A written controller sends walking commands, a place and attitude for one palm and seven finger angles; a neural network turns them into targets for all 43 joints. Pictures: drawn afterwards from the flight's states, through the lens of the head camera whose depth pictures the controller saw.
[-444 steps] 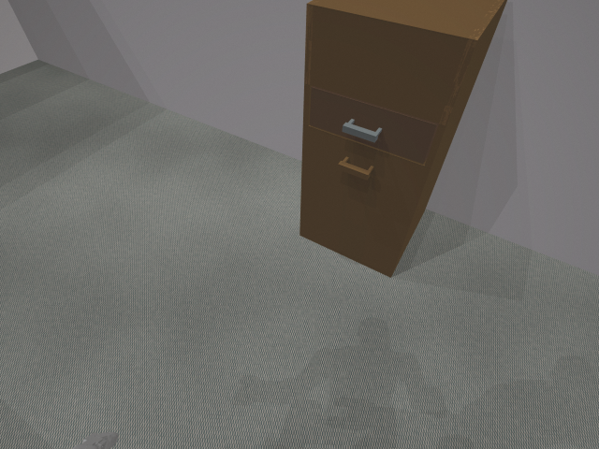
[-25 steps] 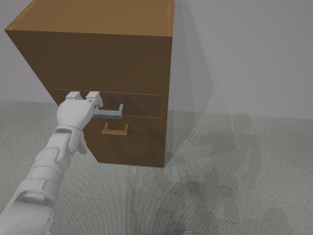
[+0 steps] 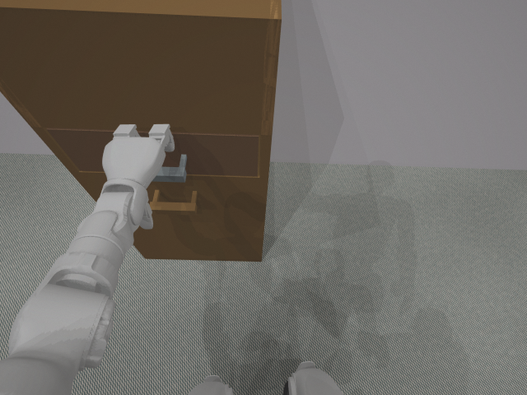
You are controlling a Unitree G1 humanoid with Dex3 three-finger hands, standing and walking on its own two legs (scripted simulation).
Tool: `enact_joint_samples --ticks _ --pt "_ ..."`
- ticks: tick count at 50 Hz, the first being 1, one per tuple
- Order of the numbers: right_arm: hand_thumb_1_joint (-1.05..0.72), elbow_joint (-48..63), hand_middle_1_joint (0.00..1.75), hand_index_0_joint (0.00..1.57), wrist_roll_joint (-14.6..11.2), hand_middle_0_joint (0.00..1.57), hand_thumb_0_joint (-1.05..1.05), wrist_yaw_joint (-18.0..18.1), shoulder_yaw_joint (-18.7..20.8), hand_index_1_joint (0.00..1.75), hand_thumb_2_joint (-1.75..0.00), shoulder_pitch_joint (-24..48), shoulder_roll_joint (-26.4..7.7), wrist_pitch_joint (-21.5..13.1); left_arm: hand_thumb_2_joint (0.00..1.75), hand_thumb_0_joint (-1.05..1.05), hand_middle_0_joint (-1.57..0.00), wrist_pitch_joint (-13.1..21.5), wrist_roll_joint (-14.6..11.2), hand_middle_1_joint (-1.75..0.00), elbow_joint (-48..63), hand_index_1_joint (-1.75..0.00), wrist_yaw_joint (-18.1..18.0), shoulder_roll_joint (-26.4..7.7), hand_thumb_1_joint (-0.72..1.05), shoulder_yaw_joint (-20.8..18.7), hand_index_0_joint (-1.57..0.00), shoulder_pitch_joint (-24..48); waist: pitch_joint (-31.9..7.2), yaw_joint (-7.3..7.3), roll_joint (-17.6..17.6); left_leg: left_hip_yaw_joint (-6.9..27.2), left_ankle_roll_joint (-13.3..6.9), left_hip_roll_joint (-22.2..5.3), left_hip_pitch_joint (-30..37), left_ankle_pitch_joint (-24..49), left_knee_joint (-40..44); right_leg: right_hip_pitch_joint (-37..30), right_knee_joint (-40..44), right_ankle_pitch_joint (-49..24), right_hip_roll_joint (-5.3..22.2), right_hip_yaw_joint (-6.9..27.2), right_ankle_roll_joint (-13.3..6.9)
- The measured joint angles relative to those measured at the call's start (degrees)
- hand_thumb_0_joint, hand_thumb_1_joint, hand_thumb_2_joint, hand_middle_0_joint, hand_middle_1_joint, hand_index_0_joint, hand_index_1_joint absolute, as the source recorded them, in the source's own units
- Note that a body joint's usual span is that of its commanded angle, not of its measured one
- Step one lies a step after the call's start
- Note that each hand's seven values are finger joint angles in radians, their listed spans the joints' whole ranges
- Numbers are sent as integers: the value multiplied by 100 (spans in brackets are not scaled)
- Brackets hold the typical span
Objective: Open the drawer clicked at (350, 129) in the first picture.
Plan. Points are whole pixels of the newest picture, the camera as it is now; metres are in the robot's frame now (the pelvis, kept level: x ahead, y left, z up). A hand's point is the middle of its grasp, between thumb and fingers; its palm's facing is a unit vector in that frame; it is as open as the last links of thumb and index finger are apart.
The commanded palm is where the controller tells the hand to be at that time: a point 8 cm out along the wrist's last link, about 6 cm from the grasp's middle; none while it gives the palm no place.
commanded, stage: move the hooked fingers above the handle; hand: left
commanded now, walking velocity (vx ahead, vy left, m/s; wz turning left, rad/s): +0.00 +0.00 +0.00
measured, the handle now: (159, 166) +0.54 +0.19 -0.07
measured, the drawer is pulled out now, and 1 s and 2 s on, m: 0.00 0.00 0.00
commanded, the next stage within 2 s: lower the fingers behind the handle in 0.86 s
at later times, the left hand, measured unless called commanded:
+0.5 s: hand (153, 175) +0.48 +0.18 -0.02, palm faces -0.08 -0.04 -1.00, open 13.8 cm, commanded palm +0.47 +0.18 +0.04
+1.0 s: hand (149, 175) +0.48 +0.19 -0.02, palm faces -0.06 -0.04 -1.00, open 13.8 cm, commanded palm +0.46 +0.19 +0.04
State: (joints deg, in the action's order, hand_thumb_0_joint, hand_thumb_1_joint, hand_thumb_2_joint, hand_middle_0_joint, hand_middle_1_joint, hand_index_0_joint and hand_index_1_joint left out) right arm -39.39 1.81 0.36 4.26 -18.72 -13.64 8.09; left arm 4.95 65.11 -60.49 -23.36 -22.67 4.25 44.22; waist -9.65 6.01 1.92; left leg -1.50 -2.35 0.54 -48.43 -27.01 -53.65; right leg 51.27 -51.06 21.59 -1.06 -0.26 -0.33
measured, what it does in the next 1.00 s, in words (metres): stands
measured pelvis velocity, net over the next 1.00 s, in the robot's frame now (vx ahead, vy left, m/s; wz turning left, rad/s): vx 0.00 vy -0.01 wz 0.00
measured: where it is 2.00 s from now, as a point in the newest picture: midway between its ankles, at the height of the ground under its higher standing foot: outside the picture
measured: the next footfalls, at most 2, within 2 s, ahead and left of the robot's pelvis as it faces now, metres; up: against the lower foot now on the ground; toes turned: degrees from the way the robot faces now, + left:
none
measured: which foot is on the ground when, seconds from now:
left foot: down 0.00-1.00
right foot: down 0.00-1.00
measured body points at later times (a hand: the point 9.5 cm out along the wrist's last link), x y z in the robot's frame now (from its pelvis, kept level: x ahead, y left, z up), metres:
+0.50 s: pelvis -0.01 -0.01 -0.01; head +0.12 +0.00 +0.42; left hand +0.48 +0.18 +0.03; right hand -0.01 -0.28 -0.14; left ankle -0.02 +0.09 -0.68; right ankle +0.02 -0.12 -0.68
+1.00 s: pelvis +0.00 -0.01 -0.01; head +0.12 +0.00 +0.42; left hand +0.48 +0.19 +0.04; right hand +0.01 -0.28 -0.14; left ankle -0.02 +0.09 -0.68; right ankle +0.02 -0.12 -0.68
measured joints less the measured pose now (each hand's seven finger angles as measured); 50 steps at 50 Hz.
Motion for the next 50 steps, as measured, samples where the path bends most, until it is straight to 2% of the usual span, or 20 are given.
enact_joint_samples --ticks 9,20,29,36,42,50 --pt "-90 -63 30 20 42 21 1 -6 -66 30 -90 -88 -21 29 30 0 -31 -245 37 -120 -390 -120 -93 -109 -49 -133 -32 377 -30 217 36 -18 0 -44 -424 -123 -325 429 -292 85 -42 9 -5" --pt "-90 -47 30 20 12 21 1 59 -108 30 -90 -162 -15 18 30 0 -31 -206 -78 -120 -304 -121 81 -219 -49 -143 -32 361 -4 226 51 0 23 -67 -497 -99 -358 497 -313 54 -63 -10 -29" --pt "-90 -6 30 21 23 21 1 74 -121 30 -90 -74 -42 -71 30 0 -32 -88 -32 -120 -309 -120 -17 -235 -49 -140 -32 401 -19 232 36 48 43 -61 -572 -96 -412 555 -362 65 -54 -57 -50" --pt "-90 17 30 20 8 21 1 65 -109 30 -90 -4 -51 -57 30 0 -31 -225 -81 -120 -346 -120 6 -221 -49 -80 -32 421 -7 199 38 54 50 -64 -542 -91 -391 525 -343 63 -58 -62 -55" --pt "-90 32 30 21 3 21 1 96 -139 30 -90 -3 -37 -58 30 0 -31 -99 -88 -120 -296 -120 92 -237 -49 -103 -32 359 -5 196 24 60 52 -65 -496 -93 -362 479 -318 68 -60 -66 -58" --pt "-90 -11 30 21 21 21 1 65 -121 30 -90 -12 -34 -15 30 0 -31 -62 -70 -120 -220 -120 -30 -254 -49 -174 -32 247 -38 166 34 44 48 -78 -485 -130 -380 473 -328 91 -75 -49 -52"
